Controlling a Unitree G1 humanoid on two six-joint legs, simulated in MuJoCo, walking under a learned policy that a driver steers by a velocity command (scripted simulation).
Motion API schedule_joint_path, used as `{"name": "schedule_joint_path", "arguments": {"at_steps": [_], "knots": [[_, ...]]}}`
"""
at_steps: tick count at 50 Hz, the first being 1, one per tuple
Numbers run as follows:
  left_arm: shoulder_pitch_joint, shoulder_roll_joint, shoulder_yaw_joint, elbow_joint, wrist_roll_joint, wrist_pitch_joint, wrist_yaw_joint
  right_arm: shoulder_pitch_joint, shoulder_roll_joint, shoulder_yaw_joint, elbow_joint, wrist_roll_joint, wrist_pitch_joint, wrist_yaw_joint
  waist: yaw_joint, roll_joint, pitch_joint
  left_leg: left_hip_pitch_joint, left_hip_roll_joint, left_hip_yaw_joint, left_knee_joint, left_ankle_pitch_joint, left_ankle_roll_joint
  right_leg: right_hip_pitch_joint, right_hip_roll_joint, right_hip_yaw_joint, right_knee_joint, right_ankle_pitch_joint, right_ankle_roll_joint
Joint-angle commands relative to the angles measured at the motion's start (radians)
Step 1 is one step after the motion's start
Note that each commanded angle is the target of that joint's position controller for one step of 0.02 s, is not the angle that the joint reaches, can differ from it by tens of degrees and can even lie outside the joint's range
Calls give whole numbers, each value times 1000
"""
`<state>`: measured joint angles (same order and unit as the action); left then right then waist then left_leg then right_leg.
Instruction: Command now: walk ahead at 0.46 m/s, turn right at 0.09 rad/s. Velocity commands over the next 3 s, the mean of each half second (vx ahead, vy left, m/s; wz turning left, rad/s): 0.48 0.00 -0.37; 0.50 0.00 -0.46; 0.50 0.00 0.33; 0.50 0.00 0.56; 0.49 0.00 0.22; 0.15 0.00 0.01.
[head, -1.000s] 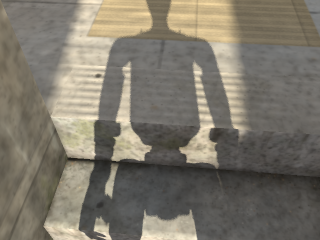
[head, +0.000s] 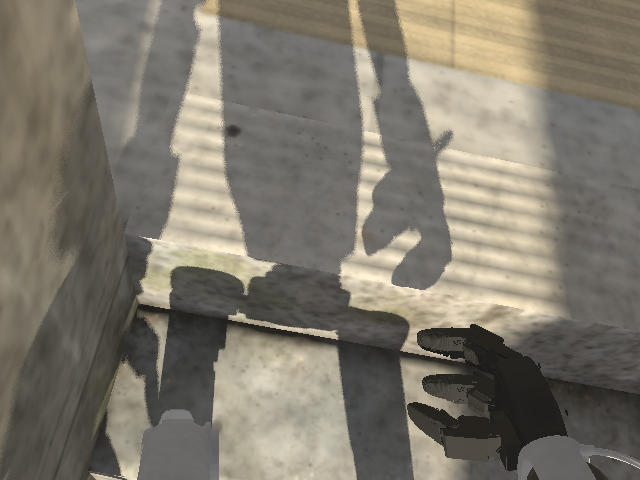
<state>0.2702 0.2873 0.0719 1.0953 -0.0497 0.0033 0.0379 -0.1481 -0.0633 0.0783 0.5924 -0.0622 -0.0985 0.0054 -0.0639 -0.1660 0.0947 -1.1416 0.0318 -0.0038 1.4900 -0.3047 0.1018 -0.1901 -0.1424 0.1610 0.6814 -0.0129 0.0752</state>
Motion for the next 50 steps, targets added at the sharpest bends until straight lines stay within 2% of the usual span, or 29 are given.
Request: {"name": "schedule_joint_path", "arguments": {"at_steps": [1,2,3,4,5,6,9,10,12,15,18,21,28,31,33,35,36,37,39,40,41,42,43,44,45,46,48,49,50], "knots": [[334,-54,-14,13,37,-61,-45,513,-394,-163,230,-44,37,43,62,503,-859,1321,321,-705,-934,-38,60,-281,254,282,1166,23,-81],[358,-61,-15,6,38,-73,-67,501,-363,-160,272,8,62,69,94,492,-749,1200,361,-586,-897,183,45,-342,278,311,1167,-34,-86],[256,-84,-17,-59,36,-56,-54,411,-330,-163,293,57,108,37,147,541,-569,1029,333,-601,-1011,-417,-53,-473,257,208,1165,40,-66],[89,-52,-7,-137,29,-31,-52,247,-241,-143,271,59,136,3,158,540,-364,817,269,-482,-957,-651,-122,-531,245,114,1235,61,-40],[34,-40,-3,-174,19,-8,-48,177,-187,-117,240,40,148,-6,176,496,-251,674,227,-336,-933,-610,-149,-551,248,84,1287,81,-34],[-8,-27,0,-194,12,7,-47,196,-168,-105,191,30,145,-8,149,369,-182,614,261,-249,-963,-462,-146,-546,260,79,1314,82,-32],[-40,-163,-36,-241,51,32,-3,364,-202,-120,209,76,132,-15,150,294,-14,641,247,-104,-1059,-291,-182,-724,277,37,1304,24,-81],[-44,-175,-38,-251,47,44,5,389,-190,-114,193,71,138,-16,153,309,28,608,248,-36,-1092,-274,-173,-744,288,13,1305,-30,-80],[-20,-150,-37,-276,52,70,21,415,-271,-132,145,78,151,-39,172,382,102,553,281,-4,-1203,-380,-119,-792,286,-38,1318,-147,-30],[69,-99,-24,-297,52,76,50,351,-347,-132,63,53,160,-47,220,467,87,531,331,41,-1267,-422,-56,-794,290,-103,1487,-159,53],[152,-32,-8,-340,57,92,65,311,-387,-130,5,69,148,-69,242,506,40,608,390,82,-1323,-415,-36,-751,244,-126,1527,-203,104],[181,-5,-12,-387,63,116,56,314,-390,-130,-36,75,139,-84,222,458,9,764,443,135,-1351,-323,-9,-741,191,-134,1504,-304,113],[144,-52,-60,-580,73,134,-4,290,-422,-180,-120,85,107,-98,190,325,-76,1019,559,202,-1343,-330,44,-751,-13,-63,993,-430,34],[149,-96,-80,-625,77,113,-21,231,-422,-208,-118,91,99,-98,197,291,-139,1068,549,241,-1292,-380,-16,-661,-82,-59,594,-327,-2],[162,-95,-64,-614,46,87,-40,170,-434,-225,-133,101,89,-90,204,328,-181,994,540,275,-1206,-504,-37,-494,-105,-105,437,-242,-28],[184,-61,-42,-559,23,68,-38,46,-336,-194,-162,125,79,-81,211,320,-187,941,493,323,-1121,-437,-26,-368,-79,-164,293,-225,-40],[272,-70,-40,-535,20,49,-38,19,-337,-193,-154,155,79,-71,250,333,-181,955,496,339,-1041,-413,-52,-332,-117,-154,192,-230,-63],[338,-67,-36,-492,10,33,-37,-53,-318,-189,-166,159,76,-66,269,315,-185,915,472,335,-924,-379,-78,-250,-140,-154,77,-81,-93],[367,78,22,-406,25,6,-49,28,-260,-183,-157,122,68,-61,218,-60,-217,812,306,384,-429,-262,-159,-149,-42,-186,-6,-32,-124],[342,151,38,-392,55,-2,-55,70,-238,-177,-165,104,72,-59,174,-246,-187,635,242,360,-69,-309,-192,-102,-20,-185,-11,102,-141],[202,122,18,-431,82,-36,-71,141,-252,-199,-164,98,84,-56,68,-284,-239,503,214,301,282,-299,-210,-113,-1,-139,66,157,-139],[146,117,5,-463,96,-63,-80,105,-247,-196,-191,94,77,-54,45,-269,-237,350,182,236,476,-282,-202,-119,-7,-64,90,201,-150],[127,47,-27,-481,154,-57,-75,16,-212,-186,-213,124,80,-41,74,-251,-201,289,155,178,613,-269,-189,-163,-31,-51,141,229,-171],[144,62,-34,-502,147,-70,-89,68,-233,-183,-186,97,89,-14,57,-203,-295,283,53,226,596,-202,-210,-107,-13,-86,213,173,-159],[-72,184,-11,-539,153,-42,-87,264,-203,-171,-138,29,85,-16,-102,-255,-387,318,-22,255,618,-13,-226,-164,17,-82,203,-14,-127],[-307,162,-13,-595,138,-55,-58,495,-318,-200,-43,28,91,-23,-195,-167,-383,518,-72,304,579,202,-226,-343,0,-19,226,-136,-137],[-435,13,-82,-644,136,-92,-17,698,-329,-198,83,40,101,-56,-231,-72,-363,689,-110,285,398,286,-175,-498,-46,-6,230,-483,-137],[-454,-15,-85,-679,97,-110,8,759,-326,-191,88,36,94,-70,-229,-121,-326,622,-16,105,121,154,-84,-470,-155,105,243,-530,-134],[-436,-85,-110,-720,84,-128,23,819,-315,-181,123,3,95,-71,-188,-93,-300,654,52,24,-106,61,-7,-498,-193,154,253,-497,-109]]}}
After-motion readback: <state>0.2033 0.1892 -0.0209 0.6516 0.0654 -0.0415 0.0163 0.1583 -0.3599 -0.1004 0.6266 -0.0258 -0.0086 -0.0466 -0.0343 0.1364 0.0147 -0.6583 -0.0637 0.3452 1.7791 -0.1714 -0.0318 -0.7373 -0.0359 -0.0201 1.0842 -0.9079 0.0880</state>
